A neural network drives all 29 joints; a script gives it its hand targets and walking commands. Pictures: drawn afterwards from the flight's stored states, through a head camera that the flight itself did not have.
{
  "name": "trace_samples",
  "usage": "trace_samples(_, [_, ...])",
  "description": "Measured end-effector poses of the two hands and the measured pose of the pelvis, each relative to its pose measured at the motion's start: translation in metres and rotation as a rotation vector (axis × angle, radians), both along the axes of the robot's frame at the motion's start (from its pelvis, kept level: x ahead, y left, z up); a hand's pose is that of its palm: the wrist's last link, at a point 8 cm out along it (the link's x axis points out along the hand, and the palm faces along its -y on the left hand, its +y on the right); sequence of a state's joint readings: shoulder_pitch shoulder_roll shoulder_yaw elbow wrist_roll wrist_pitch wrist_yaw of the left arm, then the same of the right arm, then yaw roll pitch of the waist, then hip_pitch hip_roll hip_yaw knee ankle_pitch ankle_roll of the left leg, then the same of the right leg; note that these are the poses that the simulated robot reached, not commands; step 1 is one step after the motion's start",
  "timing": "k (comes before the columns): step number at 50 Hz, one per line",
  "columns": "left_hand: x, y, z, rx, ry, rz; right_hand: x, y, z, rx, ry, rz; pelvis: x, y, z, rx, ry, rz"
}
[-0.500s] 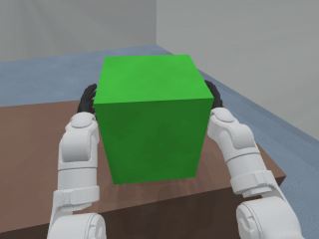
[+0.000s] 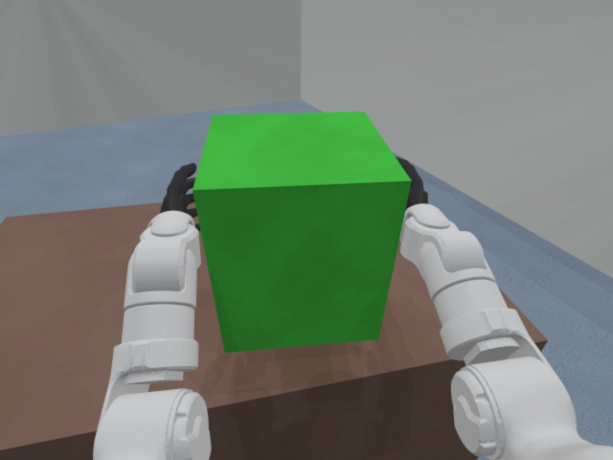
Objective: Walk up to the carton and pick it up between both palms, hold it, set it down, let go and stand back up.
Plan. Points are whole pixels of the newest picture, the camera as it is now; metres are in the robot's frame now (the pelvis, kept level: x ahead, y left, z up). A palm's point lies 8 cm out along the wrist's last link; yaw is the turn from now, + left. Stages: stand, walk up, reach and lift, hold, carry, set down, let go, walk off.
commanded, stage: hold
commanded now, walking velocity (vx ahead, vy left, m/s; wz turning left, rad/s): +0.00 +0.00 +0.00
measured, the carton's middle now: (296, 228) +0.39 +0.01 +0.19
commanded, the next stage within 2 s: set down in 1.84 s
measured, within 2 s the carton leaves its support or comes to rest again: neither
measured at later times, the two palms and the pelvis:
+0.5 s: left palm (175, 225) +0.37 +0.17 +0.21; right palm (406, 213) +0.37 -0.14 +0.22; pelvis +0.01 +0.00 +0.00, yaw +1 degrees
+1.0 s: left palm (174, 225) +0.36 +0.17 +0.22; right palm (407, 214) +0.37 -0.14 +0.22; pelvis +0.01 +0.00 +0.00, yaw +0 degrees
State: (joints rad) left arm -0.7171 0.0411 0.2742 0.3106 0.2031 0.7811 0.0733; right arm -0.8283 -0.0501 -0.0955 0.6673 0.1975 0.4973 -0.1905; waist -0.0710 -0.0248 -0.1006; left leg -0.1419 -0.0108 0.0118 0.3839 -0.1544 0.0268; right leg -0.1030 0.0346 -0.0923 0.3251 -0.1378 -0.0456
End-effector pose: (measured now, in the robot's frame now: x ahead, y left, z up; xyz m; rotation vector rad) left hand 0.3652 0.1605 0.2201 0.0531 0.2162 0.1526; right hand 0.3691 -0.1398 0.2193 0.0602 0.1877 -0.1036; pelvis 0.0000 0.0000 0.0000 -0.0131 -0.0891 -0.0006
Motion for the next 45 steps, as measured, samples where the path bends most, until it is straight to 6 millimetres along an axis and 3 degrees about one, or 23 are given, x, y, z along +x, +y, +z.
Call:
trace_samples(16, [0.002,0.006,-0.007,-0.01,-0.008,0.009,0.006,0.006,0.0,-0.015,-0.009,0.014,0.006,-0.006,0.0,-0.002,0.008,0.023])
trace_samples(45, [-0.001,0.004,-0.004,-0.001,-0.019,0.0,0.001,0.004,-0.002,0.004,-0.02,0.003,0.01,0.001,0.0,-0.005,-0.015,0.001])
